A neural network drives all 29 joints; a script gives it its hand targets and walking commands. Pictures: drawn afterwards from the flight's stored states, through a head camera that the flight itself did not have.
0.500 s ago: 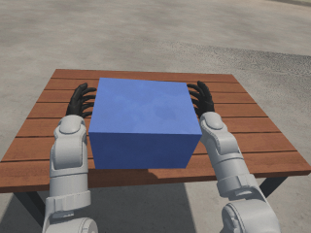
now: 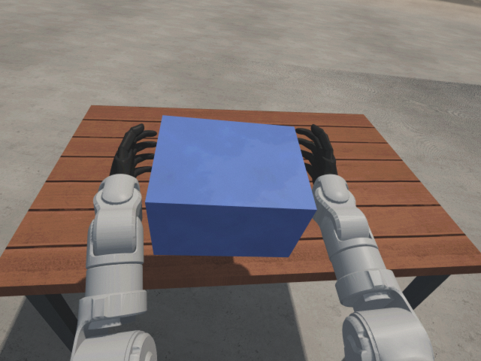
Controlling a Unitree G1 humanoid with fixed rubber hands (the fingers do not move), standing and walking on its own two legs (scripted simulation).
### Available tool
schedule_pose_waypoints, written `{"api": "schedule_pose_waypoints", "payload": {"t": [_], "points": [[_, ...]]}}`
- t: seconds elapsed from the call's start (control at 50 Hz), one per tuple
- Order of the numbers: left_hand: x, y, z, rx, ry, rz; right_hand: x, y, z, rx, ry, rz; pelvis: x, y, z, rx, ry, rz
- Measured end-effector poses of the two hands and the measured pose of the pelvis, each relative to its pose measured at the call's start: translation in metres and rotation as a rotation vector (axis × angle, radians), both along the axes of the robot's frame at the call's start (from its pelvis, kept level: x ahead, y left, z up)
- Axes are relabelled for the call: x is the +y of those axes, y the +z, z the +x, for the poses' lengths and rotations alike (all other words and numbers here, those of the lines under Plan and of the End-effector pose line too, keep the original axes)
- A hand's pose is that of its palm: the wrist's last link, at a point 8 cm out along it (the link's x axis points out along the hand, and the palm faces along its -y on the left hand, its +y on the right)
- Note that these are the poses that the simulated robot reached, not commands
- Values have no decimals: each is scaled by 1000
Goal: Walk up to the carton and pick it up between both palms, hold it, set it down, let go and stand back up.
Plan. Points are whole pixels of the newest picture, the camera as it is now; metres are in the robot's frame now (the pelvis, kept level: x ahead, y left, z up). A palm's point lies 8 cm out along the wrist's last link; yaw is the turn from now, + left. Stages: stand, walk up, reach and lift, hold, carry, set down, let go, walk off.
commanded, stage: set down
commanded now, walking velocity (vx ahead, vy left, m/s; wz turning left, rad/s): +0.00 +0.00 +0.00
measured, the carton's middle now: (227, 187) +0.36 +0.01 +0.15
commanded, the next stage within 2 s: none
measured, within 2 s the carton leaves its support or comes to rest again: neither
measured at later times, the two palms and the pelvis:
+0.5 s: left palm (136, 190) +0.37 +0.16 +0.12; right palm (313, 180) +0.39 -0.15 +0.14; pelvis +0.02 -0.01 +0.00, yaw +1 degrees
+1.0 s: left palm (142, 200) +0.38 +0.16 +0.10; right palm (311, 188) +0.40 -0.16 +0.11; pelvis +0.02 -0.02 +0.00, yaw +0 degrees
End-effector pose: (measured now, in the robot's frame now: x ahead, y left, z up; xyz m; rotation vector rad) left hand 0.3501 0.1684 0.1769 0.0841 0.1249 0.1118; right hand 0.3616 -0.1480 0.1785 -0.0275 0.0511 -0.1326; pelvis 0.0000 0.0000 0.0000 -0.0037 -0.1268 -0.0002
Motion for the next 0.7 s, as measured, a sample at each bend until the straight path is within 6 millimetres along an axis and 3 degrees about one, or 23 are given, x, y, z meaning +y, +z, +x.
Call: {"api": "schedule_pose_waypoints", "payload": {"t": [0.12,0.34,0.56,0.7], "points": [[1,-8,2,-18,11,-7,1,-9,6,-27,13,-19,-3,0,3,-15,2,6],[3,-49,8,42,23,-4,4,-46,16,8,26,-36,-10,0,13,4,22,6],[-7,-51,20,22,29,-1,-6,-42,29,-18,31,-37,-13,0,24,23,23,5],[-8,-58,18,58,35,-3,-7,-55,29,15,35,-37,-13,0,25,26,19,6]]}}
